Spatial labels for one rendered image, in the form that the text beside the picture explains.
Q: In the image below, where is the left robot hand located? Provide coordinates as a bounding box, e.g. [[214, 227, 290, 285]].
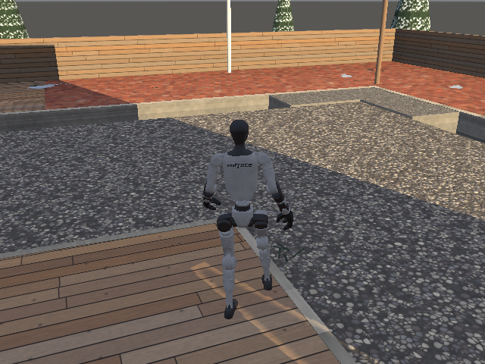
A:
[[203, 197, 221, 210]]

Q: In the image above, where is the right robot forearm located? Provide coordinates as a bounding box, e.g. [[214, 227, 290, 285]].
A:
[[272, 182, 290, 215]]

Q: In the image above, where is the right robot thigh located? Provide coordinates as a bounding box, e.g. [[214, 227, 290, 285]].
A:
[[253, 210, 268, 250]]

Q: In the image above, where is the left robot forearm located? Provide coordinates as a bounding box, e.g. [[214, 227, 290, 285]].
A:
[[203, 182, 214, 202]]

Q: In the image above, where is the robot right upper arm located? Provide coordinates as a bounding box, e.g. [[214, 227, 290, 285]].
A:
[[255, 152, 279, 195]]

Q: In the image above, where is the robot thigh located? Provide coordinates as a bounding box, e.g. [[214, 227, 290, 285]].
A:
[[253, 210, 268, 250], [217, 213, 236, 270]]

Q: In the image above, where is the robot left upper arm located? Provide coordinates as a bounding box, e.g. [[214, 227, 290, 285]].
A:
[[205, 153, 225, 193]]

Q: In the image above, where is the right robot hand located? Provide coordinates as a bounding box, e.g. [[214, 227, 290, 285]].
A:
[[277, 210, 294, 230]]

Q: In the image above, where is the left robot thigh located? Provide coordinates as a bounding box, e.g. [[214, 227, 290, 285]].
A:
[[217, 213, 236, 270]]

